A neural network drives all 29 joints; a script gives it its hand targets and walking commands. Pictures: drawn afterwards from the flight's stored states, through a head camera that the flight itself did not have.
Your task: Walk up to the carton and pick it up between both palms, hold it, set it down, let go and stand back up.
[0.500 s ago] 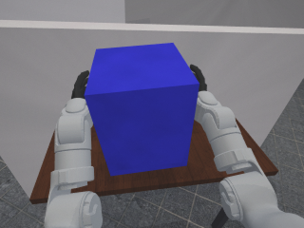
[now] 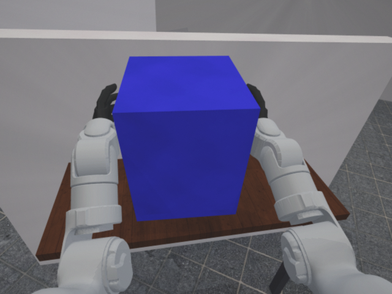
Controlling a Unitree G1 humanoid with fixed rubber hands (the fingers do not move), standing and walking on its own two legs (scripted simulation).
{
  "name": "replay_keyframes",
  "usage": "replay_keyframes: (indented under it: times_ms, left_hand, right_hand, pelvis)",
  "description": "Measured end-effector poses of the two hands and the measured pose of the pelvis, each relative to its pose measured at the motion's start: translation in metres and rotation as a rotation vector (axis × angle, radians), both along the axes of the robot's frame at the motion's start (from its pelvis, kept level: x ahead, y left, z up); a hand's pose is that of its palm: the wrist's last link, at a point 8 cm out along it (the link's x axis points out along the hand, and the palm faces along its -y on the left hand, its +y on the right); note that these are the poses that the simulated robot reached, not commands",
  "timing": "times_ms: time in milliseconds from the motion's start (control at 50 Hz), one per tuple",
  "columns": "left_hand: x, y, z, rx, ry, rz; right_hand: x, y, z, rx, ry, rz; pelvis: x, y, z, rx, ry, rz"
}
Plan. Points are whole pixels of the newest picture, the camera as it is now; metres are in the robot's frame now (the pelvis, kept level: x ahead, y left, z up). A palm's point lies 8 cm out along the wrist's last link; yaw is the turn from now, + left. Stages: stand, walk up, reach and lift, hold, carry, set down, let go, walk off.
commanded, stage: hold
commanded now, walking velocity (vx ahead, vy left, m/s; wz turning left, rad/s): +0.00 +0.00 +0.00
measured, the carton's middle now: (183, 137) +0.36 +0.00 +0.20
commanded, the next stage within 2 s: none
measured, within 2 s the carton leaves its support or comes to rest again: neither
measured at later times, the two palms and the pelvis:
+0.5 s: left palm (101, 125) +0.37 +0.16 +0.23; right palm (249, 118) +0.37 -0.14 +0.24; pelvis +0.00 +0.00 +0.00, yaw +1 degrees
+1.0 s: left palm (95, 125) +0.37 +0.17 +0.22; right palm (242, 111) +0.39 -0.12 +0.24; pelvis +0.01 +0.00 +0.00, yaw +1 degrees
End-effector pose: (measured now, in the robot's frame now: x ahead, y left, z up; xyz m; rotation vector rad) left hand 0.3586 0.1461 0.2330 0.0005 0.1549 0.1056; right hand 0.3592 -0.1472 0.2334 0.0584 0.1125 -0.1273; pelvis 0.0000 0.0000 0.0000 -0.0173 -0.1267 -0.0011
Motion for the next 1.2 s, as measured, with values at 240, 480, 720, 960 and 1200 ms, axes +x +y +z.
replay_keyframes:
  times_ms: [240, 480, 720, 960, 1200]
  left_hand:
    - [0.004, 0.012, 0.003, -0.013, 0.013, 0.024]
    - [0.010, 0.011, -0.007, -0.006, 0.005, 0.010]
    - [0.007, 0.007, -0.008, 0.004, -0.006, 0.013]
    - [0.013, 0.019, -0.011, -0.007, 0.014, 0.047]
    - [0.010, 0.022, -0.022, -0.036, 0.015, 0.042]
  right_hand:
    - [0.010, 0.013, 0.008, -0.010, 0.012, 0.021]
    - [0.013, 0.011, 0.003, -0.017, 0.005, 0.010]
    - [0.010, 0.008, -0.003, -0.008, -0.005, 0.011]
    - [0.028, 0.020, 0.006, -0.036, 0.010, 0.051]
    - [0.025, 0.023, 0.004, -0.028, 0.010, 0.044]
  pelvis:
    - [-0.006, -0.004, 0.001, 0.001, 0.038, 0.013]
    - [0.002, 0.000, 0.000, -0.004, 0.032, 0.025]
    - [0.009, 0.004, 0.000, -0.004, 0.008, 0.010]
    - [0.009, 0.001, 0.001, -0.005, 0.034, 0.013]
    - [0.017, 0.001, 0.000, -0.008, 0.021, 0.035]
